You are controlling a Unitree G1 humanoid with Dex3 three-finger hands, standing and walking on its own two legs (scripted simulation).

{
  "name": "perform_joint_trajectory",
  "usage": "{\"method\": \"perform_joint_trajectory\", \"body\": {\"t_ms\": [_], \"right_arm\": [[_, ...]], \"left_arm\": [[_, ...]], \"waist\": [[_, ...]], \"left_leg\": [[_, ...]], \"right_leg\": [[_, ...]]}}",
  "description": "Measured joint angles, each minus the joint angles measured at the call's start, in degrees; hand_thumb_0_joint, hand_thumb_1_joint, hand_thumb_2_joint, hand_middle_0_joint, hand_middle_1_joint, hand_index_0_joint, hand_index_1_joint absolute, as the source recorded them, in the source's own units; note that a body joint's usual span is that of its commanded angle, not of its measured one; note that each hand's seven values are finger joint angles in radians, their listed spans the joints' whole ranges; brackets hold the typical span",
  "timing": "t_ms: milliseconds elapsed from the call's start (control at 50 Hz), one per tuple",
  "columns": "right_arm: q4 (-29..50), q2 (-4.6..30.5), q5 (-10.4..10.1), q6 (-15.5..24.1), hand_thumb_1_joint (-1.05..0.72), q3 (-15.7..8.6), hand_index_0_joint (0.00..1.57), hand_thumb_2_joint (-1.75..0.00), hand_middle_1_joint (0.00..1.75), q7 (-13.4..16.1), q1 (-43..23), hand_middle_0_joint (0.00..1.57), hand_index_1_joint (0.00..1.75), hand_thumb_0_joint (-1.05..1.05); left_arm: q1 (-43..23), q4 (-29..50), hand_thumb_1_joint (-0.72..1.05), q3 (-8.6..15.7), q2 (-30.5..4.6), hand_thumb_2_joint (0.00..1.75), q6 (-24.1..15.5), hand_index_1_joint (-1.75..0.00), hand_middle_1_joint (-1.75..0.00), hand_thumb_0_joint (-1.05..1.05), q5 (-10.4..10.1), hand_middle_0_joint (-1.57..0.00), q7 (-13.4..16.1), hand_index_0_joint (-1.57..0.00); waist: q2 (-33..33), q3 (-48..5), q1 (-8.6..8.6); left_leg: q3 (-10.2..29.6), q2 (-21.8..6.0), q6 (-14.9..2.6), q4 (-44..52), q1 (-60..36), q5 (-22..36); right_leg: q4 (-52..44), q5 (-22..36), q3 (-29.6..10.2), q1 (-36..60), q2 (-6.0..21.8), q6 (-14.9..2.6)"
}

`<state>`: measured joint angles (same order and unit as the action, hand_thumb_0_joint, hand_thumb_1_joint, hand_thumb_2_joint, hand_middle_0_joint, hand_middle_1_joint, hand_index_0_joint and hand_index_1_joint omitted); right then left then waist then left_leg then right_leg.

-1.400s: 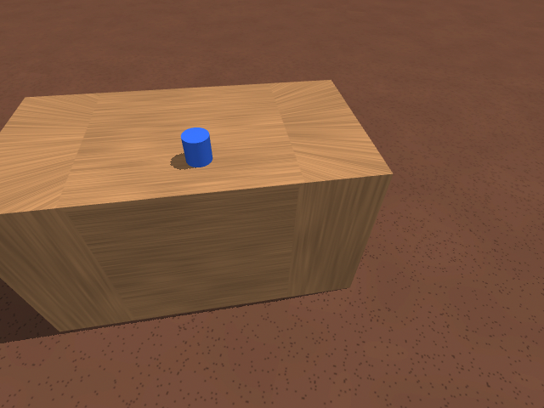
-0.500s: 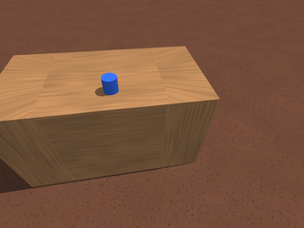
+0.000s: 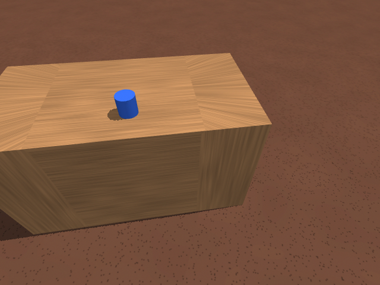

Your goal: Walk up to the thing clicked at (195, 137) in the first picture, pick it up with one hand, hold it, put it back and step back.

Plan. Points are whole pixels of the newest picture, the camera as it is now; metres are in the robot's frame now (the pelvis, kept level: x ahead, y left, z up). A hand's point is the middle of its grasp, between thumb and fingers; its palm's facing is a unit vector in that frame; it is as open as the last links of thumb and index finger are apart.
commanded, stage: walk up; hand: left
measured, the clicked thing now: (126, 104) +0.80 +0.24 -0.07
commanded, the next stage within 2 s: none
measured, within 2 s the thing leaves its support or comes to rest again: neither
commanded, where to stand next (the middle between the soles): +0.36 -0.02 m, yaw +7 degrees
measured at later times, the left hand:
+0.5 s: hand out of the picture +0.17 +0.25 -0.17, palm faces +0.07 -0.95 -0.31, open 7.4 cm
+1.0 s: hand (114, 224) +0.33 +0.21 -0.12, palm faces +0.09 -0.89 -0.45, open 7.4 cm
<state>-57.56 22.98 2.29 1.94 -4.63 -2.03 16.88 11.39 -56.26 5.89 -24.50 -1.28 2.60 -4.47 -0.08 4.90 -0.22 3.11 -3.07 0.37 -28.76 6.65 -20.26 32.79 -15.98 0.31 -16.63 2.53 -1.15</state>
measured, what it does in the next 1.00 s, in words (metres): walks ahead: left foot, then right foot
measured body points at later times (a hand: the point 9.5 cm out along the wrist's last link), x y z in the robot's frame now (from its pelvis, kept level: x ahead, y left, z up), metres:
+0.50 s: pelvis +0.17 -0.01 -0.01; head +0.20 +0.01 +0.43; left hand +0.17 +0.30 -0.15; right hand +0.32 -0.31 -0.10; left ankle +0.24 +0.11 -0.73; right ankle +0.08 -0.14 -0.67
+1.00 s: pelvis +0.31 -0.07 -0.01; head +0.35 -0.10 +0.44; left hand +0.32 +0.25 -0.09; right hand +0.41 -0.37 -0.15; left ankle +0.29 +0.08 -0.69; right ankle +0.38 -0.18 -0.73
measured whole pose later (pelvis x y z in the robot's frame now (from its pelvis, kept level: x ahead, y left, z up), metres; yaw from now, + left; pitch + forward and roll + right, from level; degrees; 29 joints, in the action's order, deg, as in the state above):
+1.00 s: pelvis +0.31 -0.07 -0.01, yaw +8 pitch -2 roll +1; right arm -49.8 24.5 0.5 -1.1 -2.8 -1.0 15.8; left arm 15.7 -48.1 1.4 -20.5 -4.0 1.8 -0.6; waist -5.1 6.2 1.5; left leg 2.5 -0.7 -0.9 -56.0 25.3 -27.7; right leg 36.7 -14.2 3.2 -20.8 3.1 -0.6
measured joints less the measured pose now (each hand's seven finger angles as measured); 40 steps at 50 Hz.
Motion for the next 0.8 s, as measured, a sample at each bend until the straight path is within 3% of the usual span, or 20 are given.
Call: {"method": "perform_joint_trajectory", "body": {"t_ms": [20,60,140,280,380,420,440,500,540,600,700,780,800], "right_arm": [[0.09,0.60,-0.12,-0.53,-0.90,-0.15,0.20,-0.90,0.30,0.21,0.28,0.20,0.30,0.01],[0.03,0.88,-0.37,-1.74,-0.91,-0.32,0.20,-0.90,0.30,0.80,0.56,0.20,0.30,0.01],[1.30,1.42,-1.25,-0.80,-0.91,0.11,0.20,-0.90,0.30,0.11,0.24,0.20,0.30,0.02],[5.76,1.03,-1.43,0.10,-0.91,0.45,0.20,-0.90,0.30,-1.45,-2.09,0.20,0.30,0.01],[7.71,-0.30,-1.22,0.24,-0.91,0.62,0.20,-0.90,0.30,-1.98,-3.51,0.20,0.30,0.01],[8.64,-1.01,-0.95,1.02,-0.91,0.36,0.20,-0.90,0.30,-1.69,-4.17,0.20,0.30,0.01],[9.50,-1.21,-0.55,1.51,-0.91,0.28,0.20,-0.90,0.30,-1.44,-4.55,0.20,0.30,0.01],[11.69,-1.52,-1.39,2.43,-0.91,0.60,0.20,-0.90,0.30,-0.77,-4.53,0.20,0.30,0.01],[12.33,-2.14,-1.85,2.53,-0.91,1.17,0.20,-0.90,0.30,-0.34,-3.73,0.20,0.30,0.01],[12.74,-2.42,-2.04,2.90,-0.90,1.97,0.20,-0.90,0.30,-0.15,-1.81,0.20,0.30,0.01],[12.71,-0.79,-1.45,2.43,-0.90,1.90,0.20,-0.90,0.30,-0.62,0.79,0.20,0.30,0.01],[12.39,1.03,-1.63,0.64,-0.90,1.46,0.20,-0.90,0.30,-0.27,2.10,0.20,0.30,0.01],[11.82,1.41,-1.82,-0.04,-0.90,1.26,0.20,-0.90,0.30,0.12,1.89,0.20,0.30,0.01]], "left_arm": [[0.45,0.47,0.91,0.28,0.28,0.89,-0.66,-0.30,-0.30,0.00,0.20,-0.21,0.26,-0.20],[1.84,1.39,0.91,0.41,1.03,0.89,-1.25,-0.30,-0.30,0.00,0.63,-0.21,0.80,-0.20],[5.08,2.17,0.91,-0.61,2.52,0.89,-1.06,-0.30,-0.30,0.00,-0.21,-0.21,1.07,-0.20],[8.42,4.05,0.90,-1.75,2.97,0.89,-1.95,-0.30,-0.30,0.00,-0.98,-0.21,1.46,-0.20],[9.24,6.33,0.90,-2.29,1.96,0.89,-1.68,-0.30,-0.30,0.00,-1.01,-0.21,1.44,-0.21],[9.45,6.83,0.90,-2.49,1.41,0.89,-1.30,-0.30,-0.30,0.00,-1.18,-0.21,1.58,-0.21],[9.16,6.84,0.90,-2.53,1.61,0.89,-0.91,-0.30,-0.30,0.00,-1.37,-0.21,1.80,-0.20],[8.41,6.75,0.91,-3.42,2.38,0.89,0.19,-0.30,-0.30,0.00,-1.59,-0.21,2.17,-0.20],[7.92,7.07,0.91,-3.60,1.91,0.89,0.24,-0.30,-0.30,0.00,-1.70,-0.21,2.03,-0.20],[7.19,8.22,0.91,-3.03,0.77,0.89,-0.31,-0.30,-0.30,0.00,-1.94,-0.21,1.56,-0.20],[6.22,9.04,0.91,-2.01,-0.10,0.89,-1.06,-0.30,-0.30,0.00,-1.75,-0.21,0.69,-0.20],[6.60,8.25,0.91,-1.63,-0.45,0.89,-2.42,-0.30,-0.30,0.00,-1.28,-0.21,1.60,-0.20],[6.34,7.84,0.91,-1.49,-0.02,0.89,-2.70,-0.30,-0.30,0.00,-0.97,-0.21,2.15,-0.20]], "waist": [[-1.33,0.28,0.05],[-2.19,-0.19,0.76],[-2.30,-0.89,2.11],[-1.80,1.09,3.12],[0.43,1.73,3.61],[2.67,2.04,3.51],[3.47,2.47,3.45],[2.48,2.37,1.75],[2.62,1.87,1.07],[3.20,1.25,0.56],[2.23,0.92,-0.07],[-0.38,-0.16,-0.80],[-1.82,-0.11,-0.64]], "left_leg": [[1.38,-0.75,-1.16,-6.09,1.88,-3.31],[3.36,1.28,-1.88,-20.00,7.28,-7.53],[0.32,3.03,-2.14,-30.41,15.47,-3.53],[-0.41,0.45,-1.02,-17.90,20.94,3.64],[-4.18,-0.03,-2.06,-6.41,17.89,9.04],[-5.75,1.81,-2.21,-5.34,16.09,11.95],[-6.47,2.47,-2.07,-7.11,16.04,10.41],[-5.93,2.06,-2.37,-9.08,14.55,6.73],[-5.78,1.83,-2.13,-6.73,11.87,6.61],[-5.65,1.76,-1.34,-3.53,8.49,6.63],[-5.43,1.16,-0.82,-3.32,5.59,3.88],[-4.02,-0.62,0.12,-10.54,7.04,-2.17],[-3.05,-1.44,-0.87,-13.89,8.19,-4.39]], "right_leg": [[0.18,2.58,1.24,0.66,-1.02,0.54],[1.19,0.31,2.61,1.73,-1.73,0.51],[-4.81,0.06,3.63,7.31,-2.09,-0.96],[-9.32,-1.84,5.59,13.78,-3.72,-1.10],[-4.65,-8.38,7.16,15.48,-2.97,-0.30],[2.47,-12.61,6.81,14.04,-0.67,-0.46],[9.10,-12.57,5.53,11.61,0.32,-1.12],[27.75,-14.34,0.60,2.84,-2.08,-2.12],[32.53,-12.25,-1.08,-2.23,-2.02,-2.30],[29.15,-8.31,-2.20,-7.53,0.39,-1.67],[13.26,-3.17,-1.37,-9.63,3.40,0.00],[4.13,5.10,0.24,-6.28,1.40,0.67],[5.62,4.65,0.92,-6.53,0.41,1.11]]}}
